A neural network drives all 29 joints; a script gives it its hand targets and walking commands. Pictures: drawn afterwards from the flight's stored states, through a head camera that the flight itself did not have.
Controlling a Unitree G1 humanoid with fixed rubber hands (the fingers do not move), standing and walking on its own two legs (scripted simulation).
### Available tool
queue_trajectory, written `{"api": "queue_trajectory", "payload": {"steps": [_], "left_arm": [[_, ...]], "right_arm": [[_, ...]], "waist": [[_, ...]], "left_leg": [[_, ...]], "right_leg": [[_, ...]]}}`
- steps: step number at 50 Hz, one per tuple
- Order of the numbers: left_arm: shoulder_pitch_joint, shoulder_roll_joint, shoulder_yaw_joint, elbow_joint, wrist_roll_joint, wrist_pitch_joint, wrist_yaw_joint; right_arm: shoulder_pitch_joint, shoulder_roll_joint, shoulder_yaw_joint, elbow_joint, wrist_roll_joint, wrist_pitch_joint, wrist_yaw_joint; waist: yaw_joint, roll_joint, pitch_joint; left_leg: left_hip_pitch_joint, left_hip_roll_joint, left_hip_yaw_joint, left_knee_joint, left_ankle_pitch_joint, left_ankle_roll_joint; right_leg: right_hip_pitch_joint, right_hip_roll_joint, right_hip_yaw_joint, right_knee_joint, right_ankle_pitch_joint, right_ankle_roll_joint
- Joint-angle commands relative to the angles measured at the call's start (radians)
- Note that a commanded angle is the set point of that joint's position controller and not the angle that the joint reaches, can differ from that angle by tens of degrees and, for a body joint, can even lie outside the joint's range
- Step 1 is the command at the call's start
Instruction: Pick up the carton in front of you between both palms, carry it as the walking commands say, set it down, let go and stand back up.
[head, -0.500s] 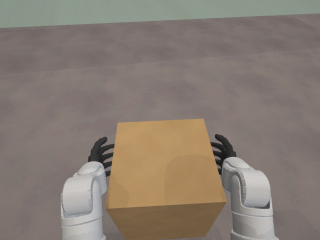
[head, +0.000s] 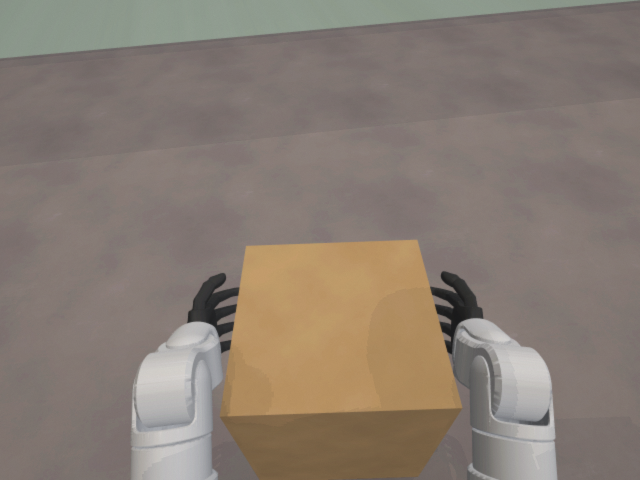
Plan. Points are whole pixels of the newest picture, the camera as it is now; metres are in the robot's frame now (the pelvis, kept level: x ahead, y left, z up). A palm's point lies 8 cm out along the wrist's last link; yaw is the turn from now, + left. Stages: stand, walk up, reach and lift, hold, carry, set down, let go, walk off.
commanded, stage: carry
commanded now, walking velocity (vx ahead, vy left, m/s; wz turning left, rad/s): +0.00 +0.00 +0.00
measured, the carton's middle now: (335, 366) +0.26 +0.00 -0.01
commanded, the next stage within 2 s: hold in 1.88 s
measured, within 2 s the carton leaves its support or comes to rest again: neither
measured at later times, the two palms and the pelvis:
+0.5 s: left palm (223, 203) +0.47 +0.16 +0.09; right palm (429, 204) +0.45 -0.14 +0.09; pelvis +0.19 +0.02 +0.00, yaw -3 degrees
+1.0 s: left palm (243, 211) +0.46 +0.13 +0.08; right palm (450, 217) +0.44 -0.17 +0.07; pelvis +0.19 +0.00 +0.00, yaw -4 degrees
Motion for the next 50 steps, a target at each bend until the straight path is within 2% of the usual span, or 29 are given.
{"api": "queue_trajectory", "payload": {"steps": [1,4,7,10,12,13,14,15,16,17,20,22,24,28,30,33,35,37,39,41,47,50], "left_arm": [[-0.423,-0.975,-0.715,-0.110,-0.424,-0.015,-0.267],[-0.378,-0.964,-0.717,-0.131,-0.426,-0.028,-0.275],[-0.338,-0.930,-0.715,-0.152,-0.419,-0.032,-0.277],[-0.337,-0.890,-0.705,-0.180,-0.406,-0.020,-0.268],[-0.337,-0.858,-0.694,-0.168,-0.391,-0.005,-0.260],[-0.327,-0.840,-0.688,-0.149,-0.380,0.004,-0.256],[-0.343,-0.822,-0.691,-0.149,-0.379,0.017,-0.252],[-0.361,-0.809,-0.698,-0.150,-0.381,0.034,-0.250],[-0.377,-0.808,-0.702,-0.144,-0.382,0.045,-0.251],[-0.396,-0.818,-0.708,-0.125,-0.385,0.050,-0.253],[-0.425,-0.859,-0.716,-0.083,-0.398,0.044,-0.261],[-0.445,-0.883,-0.721,-0.090,-0.408,0.033,-0.262],[-0.454,-0.900,-0.721,-0.101,-0.413,0.025,-0.260],[-0.429,-0.905,-0.710,-0.113,-0.406,0.020,-0.255],[-0.408,-0.899,-0.703,-0.111,-0.400,0.021,-0.253],[-0.387,-0.890,-0.695,-0.106,-0.393,0.022,-0.254],[-0.388,-0.888,-0.692,-0.106,-0.390,0.022,-0.256],[-0.394,-0.885,-0.692,-0.108,-0.389,0.023,-0.257],[-0.391,-0.883,-0.692,-0.104,-0.388,0.025,-0.257],[-0.377,-0.887,-0.694,-0.091,-0.384,0.023,-0.260],[-0.359,-0.903,-0.714,-0.047,-0.371,-0.014,-0.274],[-0.356,-0.897,-0.714,-0.024,-0.353,-0.052,-0.277]], "right_arm": [[-0.472,0.967,0.759,-0.096,0.413,-0.041,0.259],[-0.407,0.983,0.766,-0.097,0.392,-0.065,0.243],[-0.386,0.958,0.774,-0.140,0.387,-0.071,0.231],[-0.413,0.917,0.774,-0.190,0.403,-0.051,0.233],[-0.402,0.881,0.762,-0.182,0.403,-0.029,0.241],[-0.401,0.852,0.750,-0.172,0.405,-0.014,0.247],[-0.403,0.833,0.734,-0.141,0.394,-0.005,0.252],[-0.386,0.830,0.715,-0.091,0.386,-0.002,0.257],[-0.369,0.839,0.702,-0.055,0.385,-0.002,0.259],[-0.368,0.852,0.691,-0.034,0.383,-0.001,0.261],[-0.382,0.891,0.683,-0.005,0.377,-0.005,0.260],[-0.414,0.910,0.693,-0.023,0.383,-0.013,0.258],[-0.444,0.922,0.704,-0.050,0.392,-0.019,0.255],[-0.456,0.926,0.724,-0.087,0.404,-0.022,0.251],[-0.446,0.920,0.730,-0.092,0.404,-0.020,0.250],[-0.438,0.911,0.737,-0.097,0.404,-0.017,0.250],[-0.445,0.910,0.741,-0.101,0.406,-0.016,0.252],[-0.452,0.909,0.743,-0.100,0.408,-0.013,0.254],[-0.446,0.907,0.742,-0.091,0.407,-0.012,0.256],[-0.425,0.911,0.738,-0.073,0.398,-0.014,0.258],[-0.384,0.930,0.742,-0.024,0.365,-0.050,0.264],[-0.384,0.923,0.743,-0.004,0.349,-0.085,0.267]], "waist": [[-0.006,-0.117,-0.342],[-0.008,-0.160,-0.351],[-0.006,-0.206,-0.345],[-0.002,-0.194,-0.328],[-0.011,-0.134,-0.293],[-0.009,-0.090,-0.303],[-0.007,0.017,-0.333],[-0.012,0.100,-0.361],[-0.012,0.130,-0.349],[-0.012,0.108,-0.342],[-0.014,0.078,-0.337],[-0.016,0.044,-0.369],[-0.017,0.019,-0.388],[-0.017,0.005,-0.384],[-0.017,-0.017,-0.377],[-0.017,-0.072,-0.361],[-0.016,-0.088,-0.340],[-0.015,-0.080,-0.324],[-0.015,-0.057,-0.324],[-0.014,-0.042,-0.319],[-0.016,-0.076,-0.275],[-0.015,-0.080,-0.276]], "left_leg": [[-0.186,0.041,-0.030,-0.094,0.080,0.013],[-0.111,-0.007,0.037,-0.322,0.096,-0.004],[-0.055,-0.042,0.080,-0.513,0.230,-0.007],[0.031,-0.039,0.107,-0.658,0.408,-0.011],[0.178,-0.009,0.114,-0.820,0.616,-0.016],[0.293,0.073,0.053,-0.784,0.781,-0.009],[0.394,0.175,-0.032,-0.683,1.126,0.045],[0.449,0.223,-0.089,-0.656,1.159,0.114],[0.400,0.224,-0.110,-0.684,1.079,0.131],[0.368,0.200,-0.093,-0.690,1.031,0.122],[0.353,0.141,-0.017,-0.627,1.113,0.086],[0.358,0.126,0.004,-0.593,1.137,0.082],[0.362,0.120,0.015,-0.581,1.152,0.084],[0.368,0.111,0.021,-0.577,1.151,0.088],[0.334,0.098,0.030,-0.571,1.083,0.083],[0.233,0.070,0.065,-0.565,0.887,0.063],[0.200,0.052,0.085,-0.583,0.792,0.048],[0.220,0.051,0.090,-0.595,0.801,0.044],[0.261,0.068,0.078,-0.585,0.887,0.053],[0.263,0.083,0.067,-0.578,0.916,0.058],[0.169,0.066,0.087,-0.565,0.682,0.033],[0.182,0.075,0.081,-0.555,0.662,0.038]], "right_leg": [[0.459,-0.269,0.262,-0.188,0.603,-0.046],[0.438,-0.233,0.151,-0.189,0.673,-0.053],[0.444,-0.207,0.082,-0.160,0.748,-0.041],[0.415,-0.174,0.049,-0.106,0.606,-0.013],[0.330,-0.136,0.043,-0.031,0.419,0.039],[0.241,-0.128,0.056,0.009,0.270,0.064],[0.170,-0.088,0.079,0.044,0.065,0.098],[0.126,-0.076,0.124,0.032,-0.085,0.112],[0.147,-0.069,0.131,0.013,-0.153,0.117],[0.181,-0.071,0.138,-0.007,-0.121,0.116],[0.221,-0.070,0.121,-0.050,0.098,0.121],[0.245,-0.074,0.118,-0.021,0.230,0.123],[0.248,-0.074,0.120,-0.004,0.282,0.125],[0.252,-0.061,0.119,-0.039,0.285,0.125],[0.284,-0.068,0.123,-0.048,0.369,0.122],[0.351,-0.099,0.131,-0.012,0.586,0.114],[0.359,-0.112,0.133,0.004,0.659,0.106],[0.332,-0.110,0.132,0.009,0.641,0.104],[0.295,-0.102,0.132,0.004,0.555,0.107],[0.288,-0.096,0.138,-0.020,0.481,0.108],[0.328,-0.128,0.147,-0.019,0.630,0.089],[0.302,-0.129,0.146,-0.012,0.588,0.082]]}}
